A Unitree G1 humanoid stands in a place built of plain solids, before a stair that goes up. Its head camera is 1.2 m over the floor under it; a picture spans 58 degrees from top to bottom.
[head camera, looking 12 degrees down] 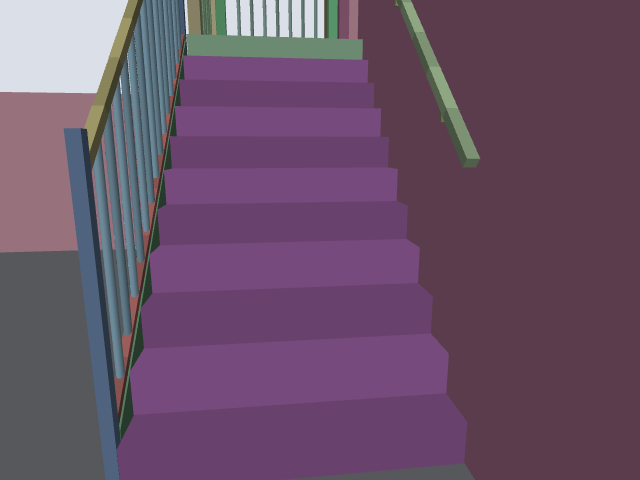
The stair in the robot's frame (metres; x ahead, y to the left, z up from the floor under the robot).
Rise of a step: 0.18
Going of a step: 0.20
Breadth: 1.28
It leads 7 degrees to the left of straight ahead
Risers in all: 11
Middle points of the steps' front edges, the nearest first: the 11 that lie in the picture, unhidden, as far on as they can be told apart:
1.39 0.07 0.18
1.59 0.10 0.36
1.79 0.12 0.54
1.99 0.14 0.72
2.19 0.17 0.91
2.39 0.19 1.09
2.59 0.22 1.27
2.79 0.24 1.45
2.99 0.27 1.63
3.19 0.29 1.81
3.39 0.31 1.99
